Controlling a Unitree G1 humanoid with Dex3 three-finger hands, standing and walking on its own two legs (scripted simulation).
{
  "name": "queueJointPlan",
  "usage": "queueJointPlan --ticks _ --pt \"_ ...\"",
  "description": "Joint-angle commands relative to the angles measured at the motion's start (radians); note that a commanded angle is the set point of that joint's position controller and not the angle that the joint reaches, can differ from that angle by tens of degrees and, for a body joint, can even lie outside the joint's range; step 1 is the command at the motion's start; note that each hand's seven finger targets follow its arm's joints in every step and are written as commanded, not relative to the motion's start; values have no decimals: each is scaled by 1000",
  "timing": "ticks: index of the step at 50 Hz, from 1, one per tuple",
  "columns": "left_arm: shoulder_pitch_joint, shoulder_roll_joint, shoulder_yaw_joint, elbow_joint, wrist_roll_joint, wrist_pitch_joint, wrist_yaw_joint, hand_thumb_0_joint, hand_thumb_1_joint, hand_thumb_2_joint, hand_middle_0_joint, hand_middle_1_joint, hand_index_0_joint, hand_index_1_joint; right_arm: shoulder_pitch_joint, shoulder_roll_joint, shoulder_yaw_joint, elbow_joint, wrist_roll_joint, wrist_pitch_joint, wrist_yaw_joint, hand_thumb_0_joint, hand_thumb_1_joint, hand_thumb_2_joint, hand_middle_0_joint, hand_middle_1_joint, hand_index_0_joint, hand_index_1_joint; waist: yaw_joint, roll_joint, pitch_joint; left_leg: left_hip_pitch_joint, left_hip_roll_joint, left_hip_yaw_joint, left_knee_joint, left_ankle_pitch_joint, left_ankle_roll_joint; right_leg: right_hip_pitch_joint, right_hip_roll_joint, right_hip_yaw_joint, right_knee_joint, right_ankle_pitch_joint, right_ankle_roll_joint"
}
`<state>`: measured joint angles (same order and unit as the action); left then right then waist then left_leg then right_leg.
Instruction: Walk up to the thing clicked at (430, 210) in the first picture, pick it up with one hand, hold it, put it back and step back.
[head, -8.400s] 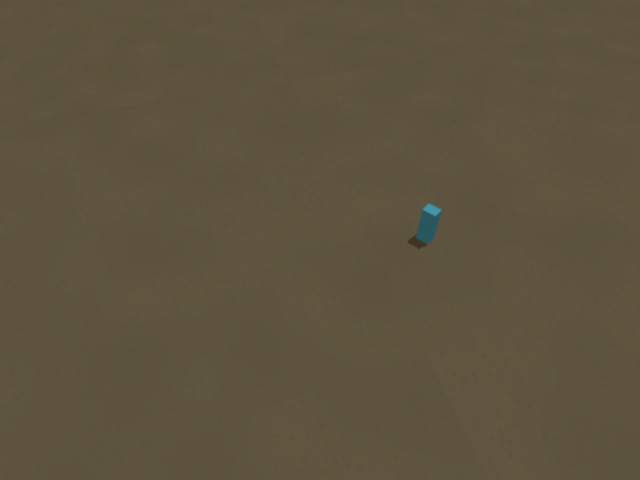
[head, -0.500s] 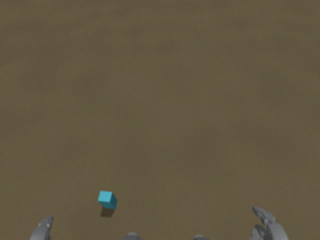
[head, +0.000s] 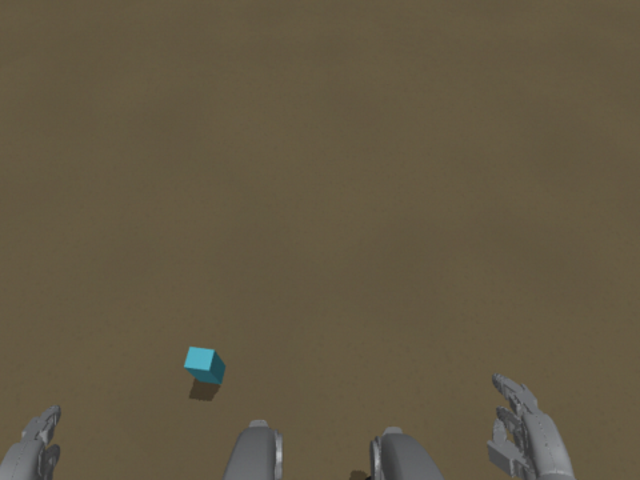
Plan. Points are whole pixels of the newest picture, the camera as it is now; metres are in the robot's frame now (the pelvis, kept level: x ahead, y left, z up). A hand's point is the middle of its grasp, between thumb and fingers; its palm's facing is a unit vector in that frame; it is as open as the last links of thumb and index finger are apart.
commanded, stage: go down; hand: left
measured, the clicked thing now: (206, 366) +0.39 +0.28 -0.58
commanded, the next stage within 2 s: none
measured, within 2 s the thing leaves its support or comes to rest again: neither
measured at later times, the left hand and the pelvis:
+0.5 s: hand (50, 418) +0.23 +0.41 -0.19, palm faces +0.31 -0.93 -0.20, open 17.6 cm; pelvis -0.05 +0.00 -0.15, yaw -3 degrees
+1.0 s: hand (44, 402) +0.25 +0.45 -0.23, palm faces +0.34 -0.93 -0.13, open 17.6 cm; pelvis -0.07 +0.00 -0.23, yaw -5 degrees
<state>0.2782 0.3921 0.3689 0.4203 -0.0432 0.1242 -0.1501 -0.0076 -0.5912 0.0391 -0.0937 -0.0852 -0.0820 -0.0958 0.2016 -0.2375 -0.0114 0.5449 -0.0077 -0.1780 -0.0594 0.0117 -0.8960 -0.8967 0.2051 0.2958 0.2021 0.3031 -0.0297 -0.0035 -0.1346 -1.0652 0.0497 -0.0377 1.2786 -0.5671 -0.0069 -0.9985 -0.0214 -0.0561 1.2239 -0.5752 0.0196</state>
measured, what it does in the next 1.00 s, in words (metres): lowers itself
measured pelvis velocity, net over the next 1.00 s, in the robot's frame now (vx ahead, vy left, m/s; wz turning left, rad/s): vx -0.07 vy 0.00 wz -0.10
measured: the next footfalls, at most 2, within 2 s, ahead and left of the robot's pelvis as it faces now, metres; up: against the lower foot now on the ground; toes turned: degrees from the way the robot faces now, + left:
none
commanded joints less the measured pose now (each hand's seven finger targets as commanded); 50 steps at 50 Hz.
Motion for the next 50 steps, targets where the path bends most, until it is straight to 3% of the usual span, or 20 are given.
queueJointPlan --ticks 1,3,4,7,10,11,14,16,19,21,26,29,35,39,46,50 --pt "-3 256 163 -43 -35 -155 -40 0 -611 32 -89 -106 -96 -101 -20 -168 -70 -113 8 -59 -2 0 -949 -907 200 300 200 300 20 110 -233 97 -28 -2 -96 245 20 -10 26 12 -36 203 -41" --pt "-118 296 196 -47 -56 -239 -66 0 -611 49 -92 -131 -102 -125 -34 -180 -74 -105 11 -68 -5 0 -944 -905 200 300 200 300 19 89 -248 25 -29 3 -48 143 25 -86 24 23 5 128 -40" --pt "-145 328 227 -26 -69 -276 -80 0 -611 53 -96 -145 -108 -136 -31 -181 -69 -98 12 -71 -6 0 -942 -904 200 300 200 300 23 89 -283 4 -29 3 -17 151 28 -94 19 30 23 134 -39" --pt "-233 381 267 55 -102 -375 -136 0 -611 5 -73 -57 -84 -51 -45 -211 -68 -79 14 -79 -15 0 -924 -902 200 300 200 300 22 95 -320 -68 -27 -13 46 88 25 -194 20 36 102 74 -40" --pt "-293 490 362 111 -136 -442 -198 0 -611 39 -64 -90 -80 -79 -35 -234 -61 -46 12 -79 -20 0 -918 -900 200 300 200 300 64 137 -432 -63 -22 -27 103 134 20 -247 19 42 171 90 -44" --pt "-300 498 366 147 -139 -454 -219 0 -611 50 -57 -93 -74 -80 -44 -245 -62 -44 10 -78 -22 0 -911 -899 200 300 200 300 67 163 -438 -64 -19 -37 102 101 16 -289 21 34 195 61 -47" --pt "-311 525 414 259 -164 -474 -282 0 -611 52 -48 -88 -69 -73 -36 -261 -55 -13 6 -75 -25 0 -902 -898 200 300 200 300 87 167 -500 -69 -18 -56 145 184 13 -346 27 10 265 116 -53" --pt "-372 580 440 263 -173 -488 -321 0 -611 50 -45 -93 -70 -74 -36 -270 -52 0 4 -72 -28 0 -900 -897 200 300 200 300 92 181 -514 -97 -19 -52 175 171 17 -376 28 10 284 104 -55" --pt "-448 631 481 316 -189 -504 -367 0 -611 48 -45 -93 -73 -71 -39 -280 -47 16 1 -69 -32 0 -896 -897 200 300 200 300 81 174 -519 -157 -15 -66 210 112 18 -437 32 1 331 68 -54" --pt "-446 640 507 381 -200 -513 -395 0 -611 49 -42 -98 -73 -74 -48 -278 -36 23 -3 -68 -34 0 -898 -897 200 300 200 300 85 145 -529 -200 -20 -61 261 132 23 -462 34 -2 355 72 -55" --pt "-550 756 570 407 -219 -547 -449 0 -611 69 -42 -107 -69 -88 -35 -281 -14 48 -15 -68 -40 0 -896 -899 200 300 200 300 88 126 -566 -295 -24 -31 362 163 32 -451 39 16 390 87 -53" --pt "-587 797 589 447 -221 -555 -483 0 -611 58 -42 -105 -72 -83 -38 -296 -7 63 -21 -67 -45 0 -899 -899 200 300 200 300 90 149 -579 -294 -18 -38 394 173 28 -510 44 -1 440 89 -58" --pt "-646 882 633 465 -225 -555 -519 0 -611 58 -44 -111 -76 -85 -34 -317 3 82 -28 -65 -53 0 -895 -899 200 300 200 300 97 204 -590 -333 -9 -56 418 94 20 -575 49 -20 511 35 -61" --pt "-667 906 646 474 -226 -547 -536 0 -611 56 -37 -108 -71 -80 -38 -329 11 89 -29 -61 -56 0 -901 -900 200 300 200 300 97 236 -582 -330 0 -84 426 95 14 -649 49 -38 568 37 -62" --pt "-717 973 674 505 -232 -544 -550 0 -603 59 -35 -113 -73 -81 -46 -332 25 99 -36 -66 -63 0 -896 -899 200 300 200 300 89 197 -533 -477 -3 -55 488 -6 25 -651 56 -39 592 -24 -56" --pt "-738 994 679 524 -235 -546 -565 0 -590 70 -31 -114 -66 -85 -39 -336 31 100 -44 -68 -65 0 -899 -900 200 300 200 300 87 184 -546 -495 -2 -39 534 41 27 -648 59 -35 605 3 -56"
